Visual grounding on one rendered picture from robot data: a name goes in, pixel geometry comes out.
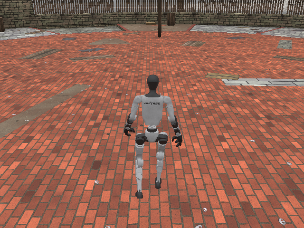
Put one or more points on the robot head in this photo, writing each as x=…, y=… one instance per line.
x=152, y=82

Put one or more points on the right robot forearm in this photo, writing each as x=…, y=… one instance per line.
x=176, y=127

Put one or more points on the left robot forearm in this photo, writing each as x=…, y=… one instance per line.
x=128, y=123

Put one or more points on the right robot hand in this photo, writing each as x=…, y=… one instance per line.
x=179, y=139

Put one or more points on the robot right upper arm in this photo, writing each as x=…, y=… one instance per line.
x=170, y=110

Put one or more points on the robot left upper arm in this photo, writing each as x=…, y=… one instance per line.
x=135, y=106

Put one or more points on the left robot hand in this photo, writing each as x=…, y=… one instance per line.
x=126, y=131

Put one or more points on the robot right thigh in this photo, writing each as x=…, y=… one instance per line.
x=162, y=141

